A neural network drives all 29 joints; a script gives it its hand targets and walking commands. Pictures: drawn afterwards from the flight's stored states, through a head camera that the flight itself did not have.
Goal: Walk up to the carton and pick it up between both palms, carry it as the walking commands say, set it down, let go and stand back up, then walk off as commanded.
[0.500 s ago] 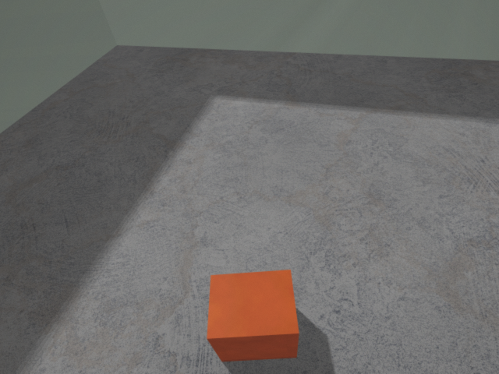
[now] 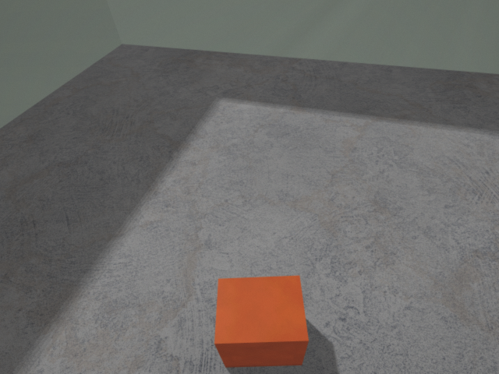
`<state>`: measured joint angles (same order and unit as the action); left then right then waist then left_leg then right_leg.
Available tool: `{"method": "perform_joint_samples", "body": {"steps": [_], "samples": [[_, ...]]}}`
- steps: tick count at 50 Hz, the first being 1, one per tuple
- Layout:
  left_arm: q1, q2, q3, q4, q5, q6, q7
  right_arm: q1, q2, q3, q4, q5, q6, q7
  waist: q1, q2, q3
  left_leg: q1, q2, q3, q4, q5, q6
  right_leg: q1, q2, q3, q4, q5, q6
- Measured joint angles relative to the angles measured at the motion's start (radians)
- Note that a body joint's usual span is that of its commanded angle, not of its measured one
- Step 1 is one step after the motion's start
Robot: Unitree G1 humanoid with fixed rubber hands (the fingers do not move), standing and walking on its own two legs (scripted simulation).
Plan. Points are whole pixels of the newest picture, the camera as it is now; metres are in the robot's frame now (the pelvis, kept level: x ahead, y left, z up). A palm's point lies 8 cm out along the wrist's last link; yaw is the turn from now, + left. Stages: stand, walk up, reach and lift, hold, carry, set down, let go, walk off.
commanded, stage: walk up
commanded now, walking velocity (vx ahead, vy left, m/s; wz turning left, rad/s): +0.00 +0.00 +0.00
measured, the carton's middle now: (261, 323) +0.43 +0.01 -0.64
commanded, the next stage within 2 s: stand in 0.54 s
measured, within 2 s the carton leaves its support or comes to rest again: neither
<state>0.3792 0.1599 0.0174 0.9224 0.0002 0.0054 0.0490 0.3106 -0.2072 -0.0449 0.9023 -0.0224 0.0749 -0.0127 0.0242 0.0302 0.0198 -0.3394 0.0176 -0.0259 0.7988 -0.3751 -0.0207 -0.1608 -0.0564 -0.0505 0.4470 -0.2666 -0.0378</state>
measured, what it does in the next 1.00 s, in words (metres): steps on the spot: left foot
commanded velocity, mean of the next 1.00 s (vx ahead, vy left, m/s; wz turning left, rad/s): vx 0.01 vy -0.01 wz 0.01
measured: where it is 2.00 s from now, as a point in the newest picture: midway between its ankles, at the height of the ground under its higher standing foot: outside the picture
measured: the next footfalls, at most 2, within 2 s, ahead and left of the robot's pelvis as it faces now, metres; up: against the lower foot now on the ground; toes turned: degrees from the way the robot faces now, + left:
left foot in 0.08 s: +0.05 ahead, +0.18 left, +0.00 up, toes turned -4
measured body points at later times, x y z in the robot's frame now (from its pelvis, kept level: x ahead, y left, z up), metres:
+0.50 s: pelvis +0.01 +0.06 +0.00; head +0.02 +0.08 +0.44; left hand +0.01 +0.29 -0.16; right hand +0.06 -0.19 -0.14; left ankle +0.01 +0.18 -0.75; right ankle -0.01 -0.08 -0.75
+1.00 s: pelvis -0.01 +0.06 -0.02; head +0.00 +0.07 +0.43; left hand +0.06 +0.29 -0.16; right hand +0.08 -0.19 -0.14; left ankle +0.01 +0.18 -0.75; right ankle -0.01 -0.08 -0.75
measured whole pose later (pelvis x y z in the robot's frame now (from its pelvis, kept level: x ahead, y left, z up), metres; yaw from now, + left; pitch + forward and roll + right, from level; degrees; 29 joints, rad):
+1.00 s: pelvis -0.01 +0.06 -0.02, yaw +0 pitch -1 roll -1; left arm 0.29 0.17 0.02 0.74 0.00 0.17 0.03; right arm 0.24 -0.20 -0.03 0.79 0.00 0.16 -0.01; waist 0.02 -0.02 0.02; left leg -0.30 0.01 0.00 0.60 -0.29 0.00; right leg -0.26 -0.05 -0.05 0.57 -0.30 0.03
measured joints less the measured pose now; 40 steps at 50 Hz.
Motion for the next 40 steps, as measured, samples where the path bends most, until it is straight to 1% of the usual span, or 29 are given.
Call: {"method": "perform_joint_samples", "body": {"steps": [4,5,7,11,13,17,21,40], "samples": [[0.0,0.0,0.0,0.0,0.0,0.002,-0.006,0.0,0.0,0.0,0.0,0.001,-0.026,-0.005,-0.001,0.002,-0.001,0.111,0.028,0.0,-0.288,0.169,0.0,-0.005,0.008,-0.002,0.02,-0.006,0.045],[-0.002,0.0,0.001,0.002,0.0,0.003,-0.007,0.0,0.001,0.0,0.0,0.001,-0.034,-0.008,-0.001,-0.001,0.0,0.131,0.034,0.003,-0.316,0.145,-0.005,-0.008,0.012,-0.001,0.035,-0.015,0.052],[-0.01,0.002,0.004,0.004,0.0,0.005,-0.01,0.002,0.01,0.004,0.001,0.001,-0.044,-0.01,-0.003,-0.035,0.0,0.133,0.018,0.008,-0.313,0.119,-0.007,-0.009,-0.003,0.0,0.046,-0.036,0.053],[-0.011,0.002,0.004,0.004,0.0,0.009,-0.027,0.003,0.01,0.006,0.002,0.001,-0.053,-0.013,0.0,-0.059,0.0,0.132,0.008,0.023,-0.314,0.125,0.006,-0.009,0.006,-0.001,0.019,-0.039,0.053],[-0.011,0.002,0.004,0.004,0.0,0.009,-0.031,0.004,0.01,0.006,0.001,0.001,-0.056,-0.013,0.0,-0.059,-0.001,0.132,0.001,0.028,-0.318,0.126,0.015,-0.008,0.009,-0.001,0.015,-0.035,0.053],[-0.011,0.002,0.004,0.011,0.0,0.006,-0.032,0.005,0.01,0.01,0.001,0.001,-0.065,-0.012,-0.001,-0.055,0.0,0.132,-0.013,0.03,-0.324,0.127,0.024,-0.002,0.002,0.0,-0.008,0.017,0.053],[-0.009,0.002,0.004,0.016,0.0,0.002,-0.032,0.005,0.01,0.01,0.001,0.002,-0.075,-0.01,-0.001,-0.053,0.0,0.132,-0.008,0.03,-0.33,0.127,0.024,0.002,0.006,-0.001,-0.023,0.017,0.065],[-0.009,0.002,0.004,0.016,0.0,-0.004,-0.027,0.005,0.01,0.01,0.002,0.002,-0.078,-0.011,-0.001,-0.053,0.0,0.135,-0.007,0.029,-0.333,0.133,0.024,0.002,0.007,-0.001,-0.021,0.02,0.066]]}}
